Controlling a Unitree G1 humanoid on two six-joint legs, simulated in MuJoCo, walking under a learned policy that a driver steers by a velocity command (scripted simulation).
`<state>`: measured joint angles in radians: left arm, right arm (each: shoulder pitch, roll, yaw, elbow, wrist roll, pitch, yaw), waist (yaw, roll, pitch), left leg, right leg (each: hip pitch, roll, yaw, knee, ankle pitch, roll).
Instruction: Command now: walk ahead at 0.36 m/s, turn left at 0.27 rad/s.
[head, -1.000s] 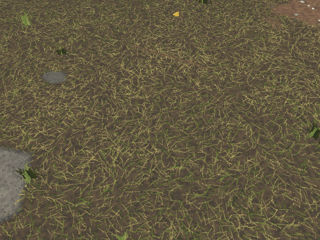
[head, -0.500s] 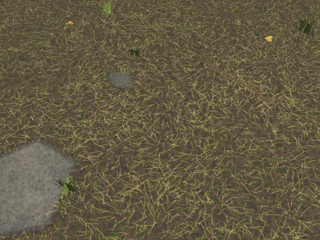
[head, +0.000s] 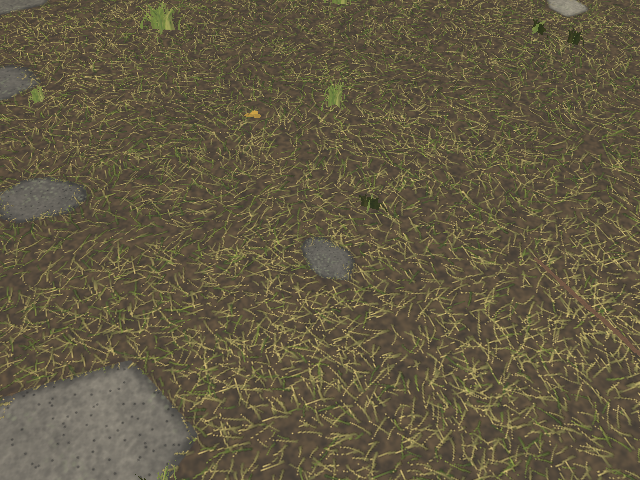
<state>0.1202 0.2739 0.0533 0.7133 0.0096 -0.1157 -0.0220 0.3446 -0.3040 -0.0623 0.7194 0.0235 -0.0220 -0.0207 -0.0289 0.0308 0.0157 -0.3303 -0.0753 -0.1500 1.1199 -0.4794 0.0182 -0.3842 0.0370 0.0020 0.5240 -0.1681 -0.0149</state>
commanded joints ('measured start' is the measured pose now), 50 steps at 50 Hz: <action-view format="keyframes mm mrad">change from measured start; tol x32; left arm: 1 88 95 20 -13 9 7 -3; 50 57 218 64 -132 -16 143 58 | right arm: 1 -67 -111 -29 -104 -26 -18 -4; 50 -277 -77 -41 -51 -20 15 -11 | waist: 1 47 -99 -27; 14 3 -141 -91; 17 11 250 -235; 33 64 113 -109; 36 48 -380 -60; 50 54 -180 -89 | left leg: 1 -333 99 1 99 46 -31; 13 61 46 91 -642 397 -37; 16 419 400 -158 -683 944 142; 33 142 378 135 -705 530 145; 36 -343 85 274 -161 -182 -98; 50 -179 51 56 -323 131 -111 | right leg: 1 301 -304 356 -213 376 -199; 8 203 -210 169 -205 698 -199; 14 142 -166 276 -99 256 -114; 17 -192 23 63 405 -553 42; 22 -176 -63 51 628 -307 121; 33 127 -51 -74 37 -59 15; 36 359 -420 511 -179 506 -287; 50 240 -214 404 -166 167 -214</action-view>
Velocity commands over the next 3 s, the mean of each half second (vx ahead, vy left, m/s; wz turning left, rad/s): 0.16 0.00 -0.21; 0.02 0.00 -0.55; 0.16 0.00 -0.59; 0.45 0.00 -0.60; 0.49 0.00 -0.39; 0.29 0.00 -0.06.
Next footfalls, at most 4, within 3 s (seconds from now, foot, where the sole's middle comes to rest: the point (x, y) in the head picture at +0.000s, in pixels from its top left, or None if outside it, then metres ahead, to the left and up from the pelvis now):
0.30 left None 0.23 0.12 -0.77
0.68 right None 0.14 -0.13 -0.77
1.18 left None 0.25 0.06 -0.77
1.66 right None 0.15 -0.27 -0.77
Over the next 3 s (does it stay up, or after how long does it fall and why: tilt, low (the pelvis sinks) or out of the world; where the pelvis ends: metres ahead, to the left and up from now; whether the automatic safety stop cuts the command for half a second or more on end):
stays up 0.40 -0.75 0.01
